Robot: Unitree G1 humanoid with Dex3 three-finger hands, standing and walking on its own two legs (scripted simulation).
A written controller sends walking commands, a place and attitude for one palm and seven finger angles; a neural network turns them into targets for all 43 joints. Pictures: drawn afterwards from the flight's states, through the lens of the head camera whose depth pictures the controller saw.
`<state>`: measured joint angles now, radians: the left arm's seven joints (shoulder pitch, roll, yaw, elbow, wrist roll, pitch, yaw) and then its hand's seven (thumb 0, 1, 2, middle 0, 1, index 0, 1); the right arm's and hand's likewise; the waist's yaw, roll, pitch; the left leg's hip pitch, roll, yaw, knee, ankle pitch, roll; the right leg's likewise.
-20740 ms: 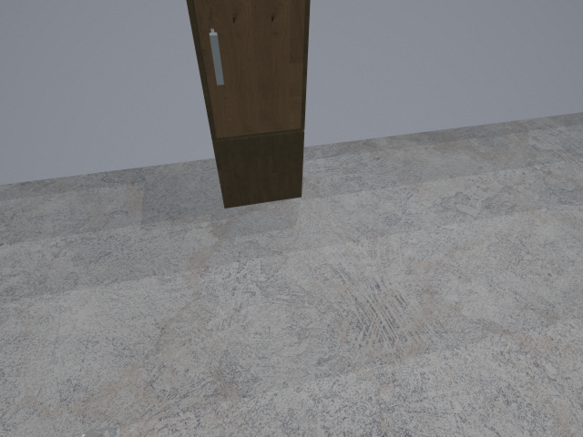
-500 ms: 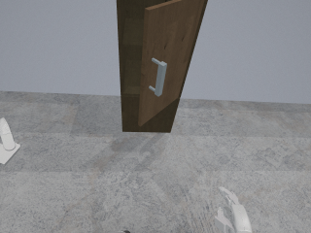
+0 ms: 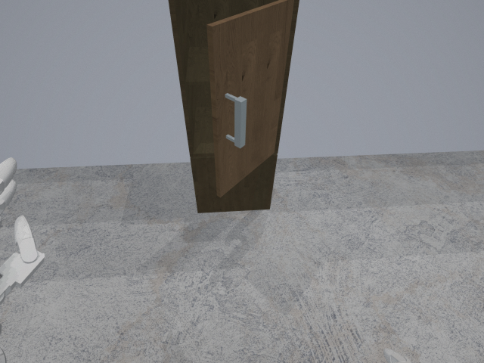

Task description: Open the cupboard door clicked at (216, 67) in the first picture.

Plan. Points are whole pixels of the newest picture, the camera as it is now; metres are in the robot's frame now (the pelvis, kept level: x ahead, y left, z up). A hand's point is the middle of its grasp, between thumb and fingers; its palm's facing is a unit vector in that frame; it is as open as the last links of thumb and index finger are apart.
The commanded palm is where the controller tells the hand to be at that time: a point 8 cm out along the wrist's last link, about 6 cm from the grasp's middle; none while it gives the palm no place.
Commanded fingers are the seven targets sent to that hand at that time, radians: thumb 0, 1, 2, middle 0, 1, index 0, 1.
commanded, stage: let the arm hang, fingers relaxed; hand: left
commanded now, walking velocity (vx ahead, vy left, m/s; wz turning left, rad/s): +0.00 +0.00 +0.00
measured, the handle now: (234, 120) +0.77 +0.06 -0.01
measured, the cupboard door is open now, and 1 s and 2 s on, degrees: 45 45 45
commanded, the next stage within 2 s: look to check the result in 1.14 s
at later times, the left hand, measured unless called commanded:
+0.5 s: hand out of the picture +0.02 +0.17 -0.17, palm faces +0.14 -0.96 -0.24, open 6.9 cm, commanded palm none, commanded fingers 0.00 0.90 0.90 -0.20 -0.30 -0.20 -0.30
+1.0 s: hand out of the picture +0.00 +0.15 -0.17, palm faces +0.08 -0.98 -0.19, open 7.3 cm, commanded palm none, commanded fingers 0.00 0.90 0.90 -0.20 -0.30 -0.20 -0.30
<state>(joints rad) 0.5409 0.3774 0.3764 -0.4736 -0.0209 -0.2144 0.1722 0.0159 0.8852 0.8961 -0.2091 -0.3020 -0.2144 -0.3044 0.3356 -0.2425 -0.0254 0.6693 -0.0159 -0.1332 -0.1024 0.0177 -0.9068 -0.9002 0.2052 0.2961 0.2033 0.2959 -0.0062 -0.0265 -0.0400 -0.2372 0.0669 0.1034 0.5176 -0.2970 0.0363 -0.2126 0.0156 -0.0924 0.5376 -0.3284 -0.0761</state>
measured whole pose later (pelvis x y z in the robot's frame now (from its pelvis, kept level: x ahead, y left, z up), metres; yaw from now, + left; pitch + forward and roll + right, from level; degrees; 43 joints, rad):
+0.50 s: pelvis +0.00 -0.02 +0.00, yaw +5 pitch -1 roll -1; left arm 0.28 0.19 0.05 0.96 0.01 0.02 0.03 -0.06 0.97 0.89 -0.20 -0.30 -0.21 -0.30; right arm 0.29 -0.17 -0.03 1.00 -0.03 0.04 -0.02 0.01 -0.91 -0.90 0.20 0.30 0.20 0.30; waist 0.00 0.02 0.07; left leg -0.26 0.02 0.03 0.58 -0.30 0.02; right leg -0.25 0.04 -0.09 0.54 -0.28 -0.06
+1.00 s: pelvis +0.02 -0.01 +0.01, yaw +3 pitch -2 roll +0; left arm 0.26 0.13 -0.01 1.17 0.01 -0.01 0.04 0.01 0.92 0.90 -0.20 -0.30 -0.20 -0.30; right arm 0.29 -0.12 0.01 1.15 -0.02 0.00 -0.03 0.01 -0.92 -0.90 0.20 0.30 0.20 0.30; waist -0.01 0.01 0.04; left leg -0.12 -0.01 0.07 0.38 -0.23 0.03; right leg -0.14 0.02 -0.04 0.39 -0.22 -0.04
